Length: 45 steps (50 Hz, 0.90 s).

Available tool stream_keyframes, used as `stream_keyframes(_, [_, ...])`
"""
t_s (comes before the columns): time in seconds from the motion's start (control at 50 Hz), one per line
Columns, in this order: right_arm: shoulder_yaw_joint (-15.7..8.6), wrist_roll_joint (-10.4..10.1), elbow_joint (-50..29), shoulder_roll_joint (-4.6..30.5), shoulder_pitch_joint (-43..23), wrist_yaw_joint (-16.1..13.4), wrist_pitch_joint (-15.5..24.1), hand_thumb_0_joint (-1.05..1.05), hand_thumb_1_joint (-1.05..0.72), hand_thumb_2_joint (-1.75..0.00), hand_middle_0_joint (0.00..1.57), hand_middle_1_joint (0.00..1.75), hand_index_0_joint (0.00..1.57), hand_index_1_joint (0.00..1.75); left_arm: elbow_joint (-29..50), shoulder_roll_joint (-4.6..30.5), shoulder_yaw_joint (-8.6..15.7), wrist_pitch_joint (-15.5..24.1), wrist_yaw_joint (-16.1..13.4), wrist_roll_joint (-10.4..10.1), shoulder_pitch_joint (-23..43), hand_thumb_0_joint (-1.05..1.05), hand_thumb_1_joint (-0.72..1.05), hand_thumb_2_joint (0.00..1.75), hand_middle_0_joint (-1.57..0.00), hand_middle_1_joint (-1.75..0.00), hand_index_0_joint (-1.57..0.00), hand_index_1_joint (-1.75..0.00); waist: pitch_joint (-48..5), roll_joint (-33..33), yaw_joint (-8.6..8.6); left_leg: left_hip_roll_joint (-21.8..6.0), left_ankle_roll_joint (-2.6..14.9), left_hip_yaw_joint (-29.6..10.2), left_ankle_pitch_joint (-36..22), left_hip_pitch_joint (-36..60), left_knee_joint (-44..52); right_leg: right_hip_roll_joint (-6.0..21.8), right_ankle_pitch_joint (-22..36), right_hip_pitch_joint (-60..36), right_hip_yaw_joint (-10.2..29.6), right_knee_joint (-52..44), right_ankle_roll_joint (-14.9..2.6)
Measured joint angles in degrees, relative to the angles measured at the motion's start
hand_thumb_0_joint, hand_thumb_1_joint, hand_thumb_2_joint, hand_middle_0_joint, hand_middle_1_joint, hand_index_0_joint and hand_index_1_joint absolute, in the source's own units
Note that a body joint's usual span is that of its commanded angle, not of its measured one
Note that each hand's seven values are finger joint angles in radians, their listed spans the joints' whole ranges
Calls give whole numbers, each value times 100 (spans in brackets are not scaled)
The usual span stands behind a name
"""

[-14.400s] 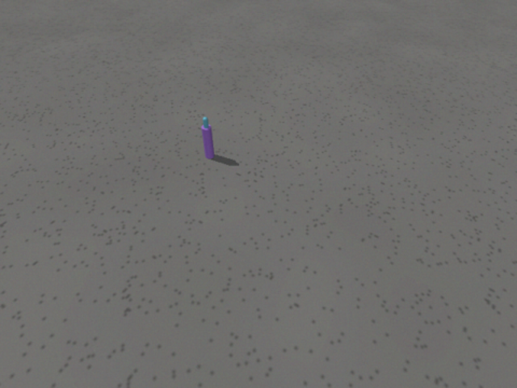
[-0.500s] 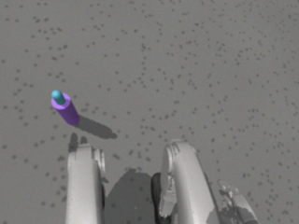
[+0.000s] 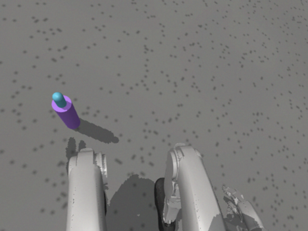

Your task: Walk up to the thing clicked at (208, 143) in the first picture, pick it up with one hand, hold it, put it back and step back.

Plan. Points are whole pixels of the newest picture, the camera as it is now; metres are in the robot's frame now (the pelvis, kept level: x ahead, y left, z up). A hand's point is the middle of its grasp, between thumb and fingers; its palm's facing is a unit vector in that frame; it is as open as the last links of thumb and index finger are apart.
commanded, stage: go down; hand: left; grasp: from the side
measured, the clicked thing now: (66, 111) +0.47 +0.24 -0.25
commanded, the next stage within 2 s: none
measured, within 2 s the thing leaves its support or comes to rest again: neither
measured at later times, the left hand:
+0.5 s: hand out of the picture +0.40 +0.43 +0.04, palm faces +0.18 -0.98 -0.05, open 17.6 cm
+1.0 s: hand out of the picture +0.40 +0.43 +0.04, palm faces +0.18 -0.98 -0.05, open 17.6 cm
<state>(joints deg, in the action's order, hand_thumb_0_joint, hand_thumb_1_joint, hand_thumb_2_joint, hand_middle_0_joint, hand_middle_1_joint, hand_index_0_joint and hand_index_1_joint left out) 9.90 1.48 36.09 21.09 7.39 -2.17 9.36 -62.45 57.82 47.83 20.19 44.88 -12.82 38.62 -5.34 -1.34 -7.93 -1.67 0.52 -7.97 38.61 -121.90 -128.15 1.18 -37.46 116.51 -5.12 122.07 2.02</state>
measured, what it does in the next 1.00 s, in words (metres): stands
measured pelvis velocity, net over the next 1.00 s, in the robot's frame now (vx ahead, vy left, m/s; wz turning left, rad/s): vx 0.00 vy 0.00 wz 0.00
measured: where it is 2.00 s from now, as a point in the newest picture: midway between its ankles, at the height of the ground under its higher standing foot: (132, 221)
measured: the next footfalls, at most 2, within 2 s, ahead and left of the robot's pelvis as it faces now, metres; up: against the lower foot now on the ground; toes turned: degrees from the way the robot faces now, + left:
none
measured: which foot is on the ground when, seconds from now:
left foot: down 0.00-1.00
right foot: down 0.00-1.00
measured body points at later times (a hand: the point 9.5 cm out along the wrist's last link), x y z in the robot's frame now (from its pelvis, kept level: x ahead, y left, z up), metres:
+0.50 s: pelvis +0.00 +0.00 +0.00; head +0.21 +0.08 +0.39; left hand +0.38 +0.48 +0.05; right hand +0.16 -0.27 -0.09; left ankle +0.08 +0.12 -0.36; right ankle +0.11 -0.13 -0.36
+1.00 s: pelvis +0.00 +0.00 -0.01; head +0.21 +0.08 +0.39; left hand +0.38 +0.49 +0.04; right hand +0.16 -0.27 -0.09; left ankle +0.08 +0.12 -0.36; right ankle +0.11 -0.13 -0.36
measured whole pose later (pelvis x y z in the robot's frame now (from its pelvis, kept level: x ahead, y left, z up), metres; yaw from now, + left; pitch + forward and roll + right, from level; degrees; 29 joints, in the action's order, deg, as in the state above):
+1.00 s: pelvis +0.00 +0.00 -0.01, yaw +0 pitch +31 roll -9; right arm 10.0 1.5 36.0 21.6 6.6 -2.2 9.6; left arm -63.0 58.1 48.2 20.4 45.8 -14.0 38.0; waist -4.8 -1.5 -7.6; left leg -1.7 0.1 -8.2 38.8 -122.4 -129.1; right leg 1.0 -37.6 117.3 -5.2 123.2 1.8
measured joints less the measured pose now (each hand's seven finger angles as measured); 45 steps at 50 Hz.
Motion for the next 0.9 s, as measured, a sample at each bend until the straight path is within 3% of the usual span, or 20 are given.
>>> stream_keyframes(0.1, [14,5,27,25,10,8,10,0,-91,-90,21,30,20,30,-38,-20,19,57,44,-105,-24,-1,-60,5,-7,-8,-7,-8,78,-39,68,-1,4,14,-13,-38,-22,-2,12,45,17,30,9])
stream_keyframes(0.26, [-8,48,85,8,-63,-6,15,0,-90,-90,21,30,20,30,196,-207,13,51,35,0,100,-1,-60,6,-7,-8,-7,-8,133,-117,82,38,-42,-15,-18,-63,-88,27,-14,63,-3,120,-15])
stream_keyframes(0.36, [-20,54,53,-6,-102,-19,5,0,-90,-90,21,30,20,30,191,-139,-14,-3,9,71,115,-1,-60,6,-7,-8,-7,-8,57,-76,17,38,-64,-39,-3,-47,-77,25,-27,51,-26,109,-35])
stream_keyframes(0.6, [16,29,20,78,-79,13,5,0,-90,-90,21,30,20,30,-27,-50,107,77,101,-154,-65,-1,-61,5,-7,-8,-7,-8,145,-44,97,-1,-56,-17,-7,-60,-96,-13,9,101,1,132,-26])
stream_keyframes(0.8, [-27,41,87,2,-98,-3,15,0,-90,-90,21,30,20,30,268,-232,-46,11,57,29,48,-1,-61,5,-7,-8,-7,-8,89,-122,85,34,-81,-48,-18,-91,-146,11,-4,112,-24,187,-47])
stream_keyframes(0.9, [-14,17,37,-5,-91,-14,22,0,-91,-90,21,30,20,30,166,-124,-21,-7,57,-24,7,-1,-61,4,-7,-8,-7,-8,0,-59,19,17,-65,-45,12,-57,-104,-3,-21,79,-25,131,-38])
